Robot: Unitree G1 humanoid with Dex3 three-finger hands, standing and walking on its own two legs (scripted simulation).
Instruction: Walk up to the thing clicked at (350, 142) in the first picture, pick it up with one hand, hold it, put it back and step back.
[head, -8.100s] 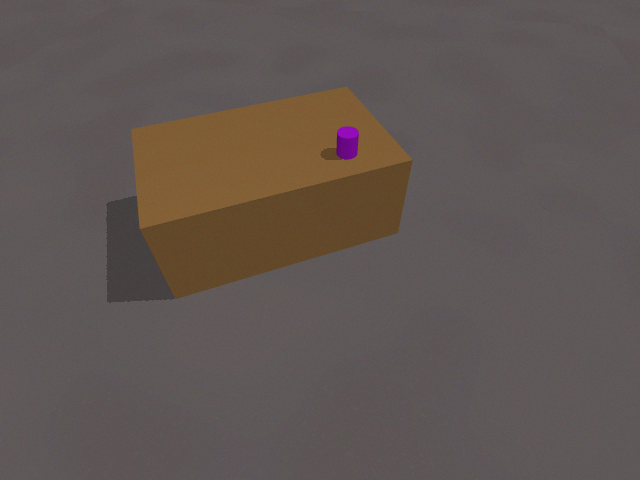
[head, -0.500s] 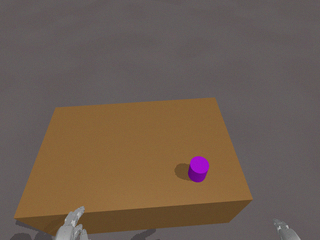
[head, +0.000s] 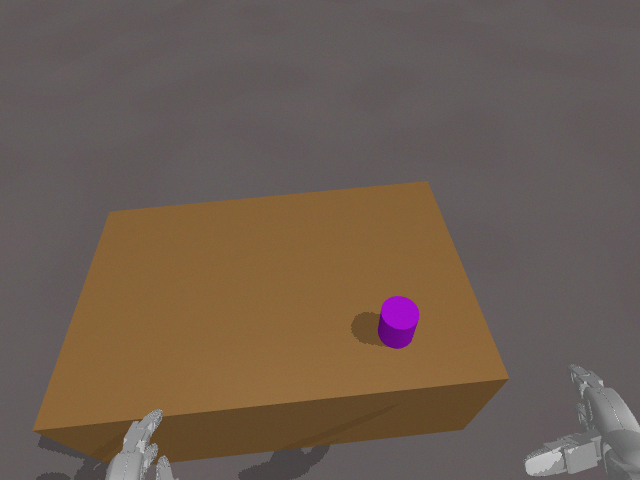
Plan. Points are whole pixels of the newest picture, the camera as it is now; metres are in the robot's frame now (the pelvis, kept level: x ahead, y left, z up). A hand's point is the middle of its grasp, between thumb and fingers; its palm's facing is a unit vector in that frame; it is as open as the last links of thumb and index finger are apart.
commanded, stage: go down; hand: right
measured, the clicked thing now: (397, 322) +0.48 -0.13 -0.29
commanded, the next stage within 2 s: approach in 1.62 s
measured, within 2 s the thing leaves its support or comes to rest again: neither
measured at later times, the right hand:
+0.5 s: hand (564, 320) +0.34 -0.31 -0.02, palm faces +0.05 +0.99 -0.16, open 17.7 cm
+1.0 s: hand (568, 282) +0.39 -0.32 +0.00, palm faces +0.06 +0.99 -0.11, open 17.5 cm
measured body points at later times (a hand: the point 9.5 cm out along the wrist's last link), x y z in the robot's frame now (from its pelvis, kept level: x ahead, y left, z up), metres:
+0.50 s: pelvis -0.02 -0.01 +0.00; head +0.06 -0.03 +0.44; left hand +0.03 +0.27 -0.10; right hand +0.33 -0.36 +0.00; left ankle +0.04 +0.14 -0.69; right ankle -0.02 -0.12 -0.69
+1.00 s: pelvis -0.01 +0.00 -0.01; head +0.10 -0.02 +0.42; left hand +0.03 +0.29 -0.10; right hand +0.38 -0.37 +0.01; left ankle +0.04 +0.14 -0.69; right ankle -0.02 -0.12 -0.69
